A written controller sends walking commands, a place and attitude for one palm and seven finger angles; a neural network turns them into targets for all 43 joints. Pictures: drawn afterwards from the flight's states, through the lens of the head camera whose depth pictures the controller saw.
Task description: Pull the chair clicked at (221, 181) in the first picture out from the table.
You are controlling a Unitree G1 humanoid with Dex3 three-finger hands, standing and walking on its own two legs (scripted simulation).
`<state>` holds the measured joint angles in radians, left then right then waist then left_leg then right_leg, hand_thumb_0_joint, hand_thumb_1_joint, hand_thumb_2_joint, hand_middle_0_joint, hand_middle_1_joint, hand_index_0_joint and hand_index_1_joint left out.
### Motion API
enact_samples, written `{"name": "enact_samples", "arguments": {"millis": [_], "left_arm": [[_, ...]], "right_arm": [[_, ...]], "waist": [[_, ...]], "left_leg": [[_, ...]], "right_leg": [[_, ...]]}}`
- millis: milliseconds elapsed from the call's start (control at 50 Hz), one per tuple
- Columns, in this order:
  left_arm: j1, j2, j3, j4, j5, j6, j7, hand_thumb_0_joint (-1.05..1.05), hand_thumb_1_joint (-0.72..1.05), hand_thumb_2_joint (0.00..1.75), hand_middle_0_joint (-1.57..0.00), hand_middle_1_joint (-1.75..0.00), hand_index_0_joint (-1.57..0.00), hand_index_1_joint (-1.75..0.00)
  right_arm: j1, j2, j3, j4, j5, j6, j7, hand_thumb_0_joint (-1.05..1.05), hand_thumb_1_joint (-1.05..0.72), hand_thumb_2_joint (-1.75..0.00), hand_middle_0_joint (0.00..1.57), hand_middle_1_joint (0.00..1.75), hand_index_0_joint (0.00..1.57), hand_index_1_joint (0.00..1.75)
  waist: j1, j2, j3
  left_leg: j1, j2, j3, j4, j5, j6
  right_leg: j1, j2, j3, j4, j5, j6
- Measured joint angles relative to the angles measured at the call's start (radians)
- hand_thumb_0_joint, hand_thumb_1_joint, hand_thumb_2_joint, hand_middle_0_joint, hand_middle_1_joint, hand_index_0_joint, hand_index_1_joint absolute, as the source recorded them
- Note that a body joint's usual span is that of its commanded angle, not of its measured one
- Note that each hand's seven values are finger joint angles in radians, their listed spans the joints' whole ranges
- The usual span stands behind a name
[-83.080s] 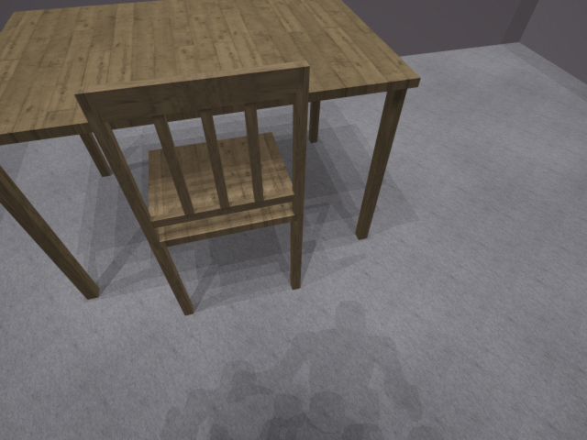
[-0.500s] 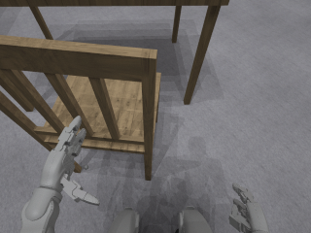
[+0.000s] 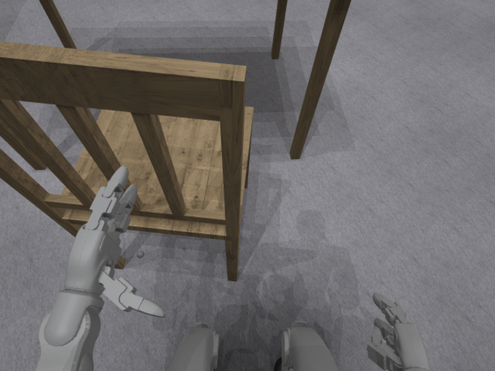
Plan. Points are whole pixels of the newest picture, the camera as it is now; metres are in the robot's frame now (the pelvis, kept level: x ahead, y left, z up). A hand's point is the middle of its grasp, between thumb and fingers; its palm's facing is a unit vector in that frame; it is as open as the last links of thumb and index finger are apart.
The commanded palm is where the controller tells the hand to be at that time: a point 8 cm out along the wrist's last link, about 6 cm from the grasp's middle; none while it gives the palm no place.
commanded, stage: aim the fingers beside a spindle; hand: left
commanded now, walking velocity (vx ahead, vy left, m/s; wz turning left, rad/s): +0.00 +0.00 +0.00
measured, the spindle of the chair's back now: (110, 166) +0.43 +0.25 +0.03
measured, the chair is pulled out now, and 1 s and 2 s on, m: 0.33 0.33 0.33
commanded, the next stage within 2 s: none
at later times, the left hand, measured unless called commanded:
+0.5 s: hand (147, 271) +0.27 +0.16 +0.00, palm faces -0.10 -0.99 +0.00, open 16.9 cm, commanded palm +0.26 +0.21 +0.03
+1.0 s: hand (144, 252) +0.28 +0.15 +0.06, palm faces -0.10 -0.99 -0.07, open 16.9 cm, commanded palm +0.27 +0.22 +0.03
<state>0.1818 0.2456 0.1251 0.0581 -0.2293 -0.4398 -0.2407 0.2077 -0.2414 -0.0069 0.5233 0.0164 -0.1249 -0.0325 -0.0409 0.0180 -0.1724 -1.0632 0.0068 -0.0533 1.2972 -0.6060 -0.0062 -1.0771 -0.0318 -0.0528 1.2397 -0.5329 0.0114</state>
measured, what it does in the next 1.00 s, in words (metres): stands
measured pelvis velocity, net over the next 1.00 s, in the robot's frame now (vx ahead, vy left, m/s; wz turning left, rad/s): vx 0.00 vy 0.00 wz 0.00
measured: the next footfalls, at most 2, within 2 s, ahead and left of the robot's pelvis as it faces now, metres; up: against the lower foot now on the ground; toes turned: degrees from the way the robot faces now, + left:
none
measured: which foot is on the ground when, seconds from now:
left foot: down 0.00-1.00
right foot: down 0.00-1.00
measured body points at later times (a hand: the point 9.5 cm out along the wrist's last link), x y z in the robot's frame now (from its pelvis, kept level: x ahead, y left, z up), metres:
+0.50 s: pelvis -0.01 +0.00 -0.01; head +0.09 +0.01 +0.43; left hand +0.27 +0.22 +0.00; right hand +0.17 -0.24 -0.09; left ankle +0.00 +0.12 -0.62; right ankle +0.03 -0.13 -0.62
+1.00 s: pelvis +0.00 +0.00 +0.00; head +0.10 +0.02 +0.44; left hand +0.27 +0.21 +0.07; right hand +0.16 -0.24 -0.09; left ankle +0.00 +0.12 -0.62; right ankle +0.03 -0.13 -0.62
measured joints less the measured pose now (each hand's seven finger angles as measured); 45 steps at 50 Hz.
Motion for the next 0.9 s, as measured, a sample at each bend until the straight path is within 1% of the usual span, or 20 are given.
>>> {"name": "enact_samples", "arguments": {"millis": [60,140,200,240,300,340,380,440,480,520,560,600,640,680,720,760,820,860,900], "left_arm": [[-0.035,-0.003,0.001,0.047,0.007,-0.004,0.002,-0.02,-0.50,0.30,-0.06,-0.08,-0.06,-0.08],[-0.076,-0.014,-0.011,0.148,0.015,0.054,-0.010,-0.01,-0.50,0.30,-0.05,-0.08,-0.06,-0.08],[-0.045,-0.021,-0.025,0.116,0.018,0.080,-0.009,-0.02,-0.50,0.30,-0.05,-0.08,-0.06,-0.08],[-0.001,-0.021,-0.036,0.040,0.019,0.065,0.007,-0.02,-0.50,0.30,-0.05,-0.08,-0.06,-0.08],[0.044,-0.011,-0.036,-0.058,0.019,0.016,0.035,-0.02,-0.50,0.30,-0.06,-0.08,-0.06,-0.08],[0.040,-0.004,-0.019,-0.064,0.021,-0.012,0.045,-0.02,-0.50,0.30,-0.06,-0.08,-0.06,-0.08],[0.016,-0.002,0.001,-0.015,0.018,-0.016,0.041,-0.02,-0.50,0.30,-0.06,-0.08,-0.06,-0.08],[-0.022,-0.008,0.007,0.096,0.006,0.028,0.012,-0.01,-0.50,0.30,-0.06,-0.08,-0.06,-0.08],[-0.026,-0.015,-0.007,0.142,0.004,0.064,-0.010,-0.01,-0.50,0.30,-0.05,-0.08,-0.06,-0.08],[-0.014,-0.020,-0.032,0.132,0.011,0.081,-0.019,-0.01,-0.50,0.30,-0.05,-0.08,-0.06,-0.08],[0.010,-0.019,-0.056,0.065,0.019,0.070,-0.009,-0.02,-0.50,0.30,-0.05,-0.08,-0.06,-0.08],[0.031,-0.012,-0.066,-0.021,0.021,0.034,0.014,-0.02,-0.50,0.30,-0.05,-0.08,-0.06,-0.08],[0.028,-0.002,-0.055,-0.073,0.027,-0.007,0.037,-0.02,-0.50,0.30,-0.06,-0.08,-0.06,-0.08],[-0.007,0.009,-0.026,-0.056,0.031,-0.028,0.052,-0.02,-0.50,0.30,-0.06,-0.08,-0.06,-0.08],[-0.058,0.016,0.002,0.020,0.028,-0.013,0.049,-0.02,-0.50,0.30,-0.06,-0.08,-0.07,-0.08],[-0.096,0.014,0.018,0.117,0.016,0.035,0.028,-0.01,-0.50,0.30,-0.06,-0.08,-0.06,-0.08],[-0.089,0.000,0.003,0.200,0.006,0.111,-0.007,-0.01,-0.50,0.30,-0.05,-0.08,-0.06,-0.08],[-0.048,-0.011,-0.025,0.166,0.010,0.123,-0.012,-0.01,-0.50,0.30,-0.05,-0.08,-0.06,-0.08],[0.005,-0.018,-0.053,0.074,0.013,0.094,0.001,-0.02,-0.50,0.30,-0.05,-0.08,-0.06,-0.08]], "right_arm": [[0.000,-0.005,0.007,0.003,0.002,0.011,0.008,0.01,-0.91,-0.90,0.21,0.30,0.20,0.30],[-0.005,-0.010,0.014,-0.009,0.009,0.028,0.013,0.01,-0.91,-0.90,0.21,0.30,0.20,0.30],[-0.009,-0.003,0.008,-0.021,0.006,0.032,0.010,0.01,-0.91,-0.90,0.21,0.30,0.20,0.30],[-0.006,0.005,0.003,-0.024,0.004,0.028,0.008,0.01,-0.91,-0.90,0.21,0.30,0.20,0.30],[0.002,0.013,0.000,-0.018,0.000,0.024,0.008,0.01,-0.91,-0.90,0.21,0.30,0.20,0.30],[0.004,0.013,0.003,-0.010,-0.001,0.028,0.011,0.01,-0.91,-0.90,0.21,0.29,0.20,0.30],[0.003,0.009,0.010,-0.005,0.003,0.036,0.015,0.01,-0.91,-0.90,0.21,0.30,0.20,0.30],[0.000,-0.002,0.019,-0.013,0.014,0.045,0.016,0.01,-0.91,-0.90,0.21,0.30,0.20,0.30],[-0.003,-0.008,0.020,-0.023,0.017,0.045,0.012,0.01,-0.91,-0.90,0.21,0.30,0.20,0.30],[-0.007,-0.008,0.015,-0.030,0.014,0.038,0.005,0.01,-0.91,-0.90,0.21,0.30,0.20,0.30],[-0.010,-0.004,0.008,-0.028,0.007,0.026,-0.004,0.01,-0.91,-0.90,0.21,0.30,0.20,0.30],[-0.012,0.003,0.002,-0.020,0.002,0.015,-0.008,0.01,-0.91,-0.90,0.21,0.30,0.20,0.30],[-0.010,0.007,0.001,-0.011,-0.001,0.013,-0.007,0.01,-0.91,-0.90,0.21,0.30,0.20,0.30],[-0.008,0.006,0.006,-0.004,-0.002,0.021,0.001,0.01,-0.91,-0.90,0.21,0.29,0.20,0.30],[-0.006,0.000,0.014,-0.004,0.004,0.036,0.010,0.01,-0.91,-0.90,0.21,0.29,0.20,0.30],[-0.005,-0.007,0.022,-0.010,0.016,0.052,0.016,0.01,-0.91,-0.90,0.21,0.29,0.20,0.30],[0.001,-0.013,0.026,-0.029,0.023,0.061,0.015,0.01,-0.91,-0.90,0.21,0.30,0.20,0.30],[0.005,-0.010,0.020,-0.037,0.017,0.053,0.008,0.01,-0.91,-0.90,0.21,0.30,0.20,0.30],[0.008,-0.003,0.011,-0.032,0.010,0.037,-0.001,0.01,-0.91,-0.90,0.21,0.30,0.20,0.30]], "waist": [[0.003,0.007,-0.015],[0.000,0.007,-0.019],[-0.006,0.002,-0.006],[-0.006,0.000,0.002],[0.001,0.002,0.000],[0.007,0.007,-0.011],[0.011,0.011,-0.023],[0.011,0.013,-0.030],[0.006,0.011,-0.026],[0.001,0.005,-0.014],[-0.002,-0.002,-0.001],[-0.004,-0.008,0.005],[-0.003,-0.008,0.002],[-0.001,-0.002,-0.010],[0.001,0.005,-0.021],[0.002,0.008,-0.024],[-0.005,0.011,-0.020],[-0.010,0.007,-0.011],[-0.012,0.000,0.001]], "left_leg": [[-0.012,-0.003,-0.001,0.007,-0.001,0.001],[-0.040,-0.005,0.004,0.029,-0.007,0.003],[-0.044,-0.002,0.009,0.038,-0.011,0.004],[-0.033,0.000,0.012,0.031,-0.011,0.004],[-0.012,0.000,0.012,0.013,-0.005,0.004],[-0.004,-0.002,0.008,0.005,-0.001,0.004],[-0.007,-0.004,0.006,0.005,0.000,0.004],[-0.022,-0.006,0.003,0.019,-0.002,0.004],[-0.034,-0.006,0.002,0.030,-0.005,0.005],[-0.042,-0.006,0.001,0.040,-0.008,0.005],[-0.042,-0.004,0.001,0.044,-0.009,0.004],[-0.032,-0.002,0.002,0.037,-0.007,0.003],[-0.021,-0.002,0.001,0.026,-0.002,0.003],[-0.018,-0.003,-0.001,0.018,0.002,0.002],[-0.023,-0.005,-0.002,0.019,0.003,0.003],[-0.027,-0.005,0.001,0.021,0.003,0.004],[-0.037,-0.005,0.006,0.025,0.001,0.007],[-0.040,-0.004,0.008,0.028,-0.002,0.008],[-0.033,-0.001,0.010,0.025,-0.004,0.007]], "right_leg": [[-0.011,-0.003,-0.001,0.006,-0.002,0.001],[-0.042,-0.005,0.005,0.032,-0.008,0.003],[-0.049,-0.001,0.010,0.041,-0.010,0.002],[-0.040,0.001,0.013,0.035,-0.008,0.003],[-0.018,0.000,0.012,0.017,-0.003,0.003],[-0.008,-0.002,0.009,0.007,-0.001,0.004],[-0.009,-0.003,0.006,0.007,-0.001,0.004],[-0.023,-0.006,0.004,0.021,-0.004,0.004],[-0.034,-0.006,0.003,0.031,-0.007,0.004],[-0.041,-0.005,0.002,0.039,-0.008,0.003],[-0.040,-0.003,0.002,0.041,-0.007,0.003],[-0.031,-0.002,0.003,0.034,-0.004,0.003],[-0.020,-0.002,0.002,0.022,0.000,0.003],[-0.015,-0.003,0.000,0.014,0.003,0.003],[-0.019,-0.004,-0.001,0.015,0.003,0.003],[-0.026,-0.004,0.003,0.019,0.003,0.004],[-0.037,-0.004,0.007,0.024,0.002,0.005],[-0.042,-0.002,0.009,0.027,0.001,0.006],[-0.036,0.000,0.011,0.023,0.001,0.006]]}}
